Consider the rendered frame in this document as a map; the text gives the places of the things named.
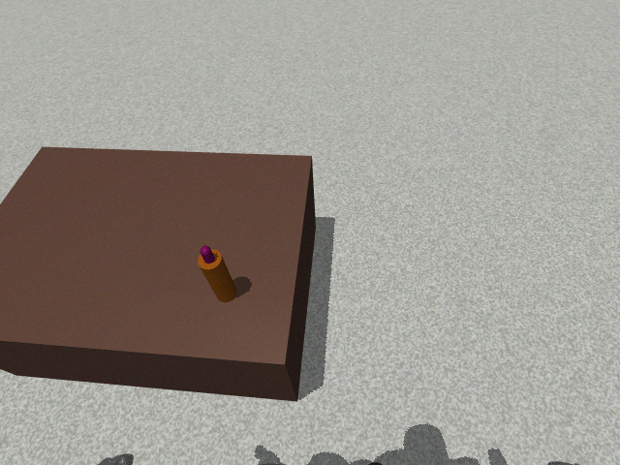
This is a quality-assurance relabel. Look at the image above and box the bottle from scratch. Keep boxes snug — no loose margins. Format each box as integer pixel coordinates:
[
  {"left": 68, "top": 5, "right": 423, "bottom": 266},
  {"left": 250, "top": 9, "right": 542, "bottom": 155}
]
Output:
[{"left": 198, "top": 246, "right": 237, "bottom": 302}]

